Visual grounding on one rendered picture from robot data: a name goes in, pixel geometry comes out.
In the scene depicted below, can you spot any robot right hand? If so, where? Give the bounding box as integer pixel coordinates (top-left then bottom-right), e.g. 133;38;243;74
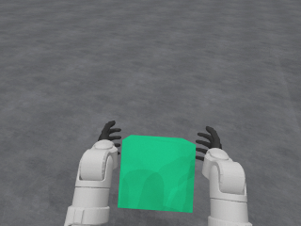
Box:
195;126;222;161

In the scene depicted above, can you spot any robot left hand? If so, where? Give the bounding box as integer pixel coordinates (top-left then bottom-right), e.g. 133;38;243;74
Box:
98;121;121;155

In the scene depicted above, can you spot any robot left forearm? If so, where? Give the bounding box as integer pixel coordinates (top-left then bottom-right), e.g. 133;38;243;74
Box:
64;139;118;226

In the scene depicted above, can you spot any carton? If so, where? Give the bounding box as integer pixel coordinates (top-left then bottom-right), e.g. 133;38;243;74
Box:
118;135;197;213

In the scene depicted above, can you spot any robot right forearm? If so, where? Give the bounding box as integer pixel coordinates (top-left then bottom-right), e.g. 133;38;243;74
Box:
202;148;253;226

